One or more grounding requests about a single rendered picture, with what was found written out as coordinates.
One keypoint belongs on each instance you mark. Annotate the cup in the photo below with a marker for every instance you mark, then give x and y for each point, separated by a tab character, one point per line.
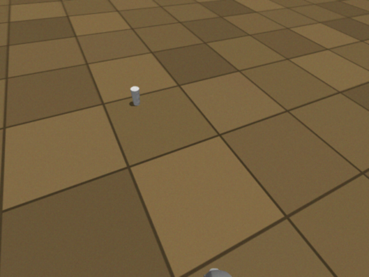
135	92

